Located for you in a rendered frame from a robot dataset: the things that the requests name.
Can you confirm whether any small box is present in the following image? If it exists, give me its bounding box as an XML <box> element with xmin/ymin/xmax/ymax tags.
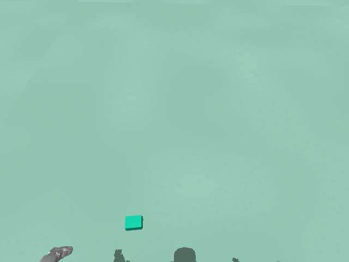
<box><xmin>125</xmin><ymin>215</ymin><xmax>142</xmax><ymax>231</ymax></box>

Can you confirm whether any left robot hand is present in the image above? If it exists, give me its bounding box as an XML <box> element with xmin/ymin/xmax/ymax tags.
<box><xmin>40</xmin><ymin>246</ymin><xmax>73</xmax><ymax>262</ymax></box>

